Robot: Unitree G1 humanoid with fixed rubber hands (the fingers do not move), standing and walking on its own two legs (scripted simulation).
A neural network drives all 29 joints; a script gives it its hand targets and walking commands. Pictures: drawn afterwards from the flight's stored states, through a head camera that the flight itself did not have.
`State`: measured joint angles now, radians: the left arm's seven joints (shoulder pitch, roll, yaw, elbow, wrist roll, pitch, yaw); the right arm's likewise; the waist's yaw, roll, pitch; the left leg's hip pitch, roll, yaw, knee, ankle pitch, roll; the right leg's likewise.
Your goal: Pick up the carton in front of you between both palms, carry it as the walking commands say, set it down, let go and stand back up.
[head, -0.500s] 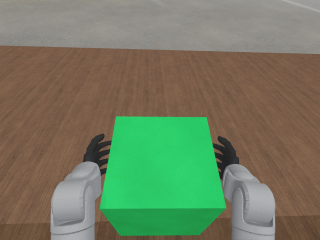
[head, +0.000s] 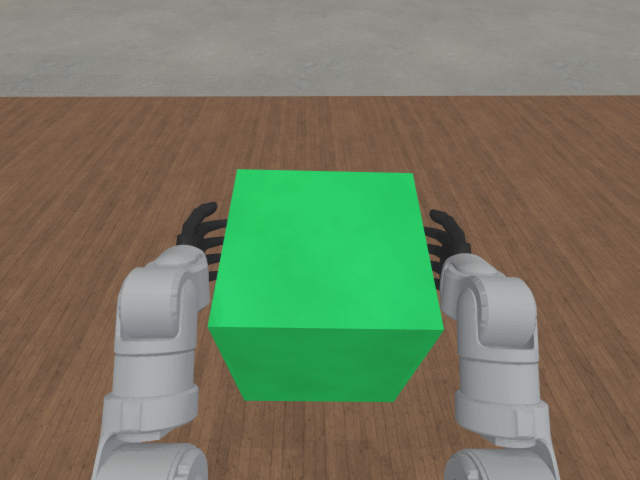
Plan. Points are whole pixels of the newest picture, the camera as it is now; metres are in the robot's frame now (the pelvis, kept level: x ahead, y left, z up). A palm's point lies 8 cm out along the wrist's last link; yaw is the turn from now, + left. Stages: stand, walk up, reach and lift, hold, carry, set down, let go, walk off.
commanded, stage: carry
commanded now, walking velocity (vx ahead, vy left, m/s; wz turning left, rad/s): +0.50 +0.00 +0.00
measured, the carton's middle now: (322, 295) +0.34 +0.00 +0.06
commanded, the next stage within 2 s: none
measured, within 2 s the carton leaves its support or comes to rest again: neither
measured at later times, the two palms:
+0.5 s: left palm (232, 121) +0.71 +0.17 +0.09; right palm (393, 120) +0.70 -0.13 +0.10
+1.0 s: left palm (265, 75) +1.01 +0.14 +0.04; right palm (384, 77) +1.01 -0.16 +0.04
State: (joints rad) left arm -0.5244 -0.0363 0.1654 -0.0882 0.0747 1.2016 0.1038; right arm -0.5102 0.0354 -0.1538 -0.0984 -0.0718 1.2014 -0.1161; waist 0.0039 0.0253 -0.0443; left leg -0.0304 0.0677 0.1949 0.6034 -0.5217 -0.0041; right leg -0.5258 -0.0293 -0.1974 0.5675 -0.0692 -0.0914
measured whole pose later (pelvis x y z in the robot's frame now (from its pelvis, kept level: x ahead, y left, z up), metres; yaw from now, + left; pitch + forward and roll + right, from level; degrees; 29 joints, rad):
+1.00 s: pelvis +0.66 -0.01 -0.05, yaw +0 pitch +5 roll +1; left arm -0.62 -0.04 0.22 0.12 0.09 1.17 0.12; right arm -0.63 0.00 -0.19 0.16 -0.04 1.15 -0.13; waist 0.01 0.00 -0.01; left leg -0.44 -0.04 0.02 1.26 -0.49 0.05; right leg -0.45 0.05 -0.12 0.60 -0.12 -0.13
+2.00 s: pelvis +1.26 +0.00 -0.12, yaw +0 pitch +4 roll +1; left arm -0.59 -0.03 0.20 0.17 0.08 1.16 0.12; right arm -0.61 0.00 -0.18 0.21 -0.04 1.15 -0.13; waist 0.02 0.00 -0.03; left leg -0.49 -0.03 0.01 1.26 -0.46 0.05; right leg -0.44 0.06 -0.11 0.60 -0.13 -0.13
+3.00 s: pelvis +1.86 +0.02 -0.19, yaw +0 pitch +4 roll +1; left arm -0.61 -0.03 0.21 0.20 0.09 1.16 0.12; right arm -0.62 -0.01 -0.18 0.24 -0.03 1.14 -0.13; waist 0.00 0.00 -0.05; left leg -0.44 -0.04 0.01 1.28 -0.49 0.05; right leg -0.47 0.06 -0.11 0.61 -0.11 -0.13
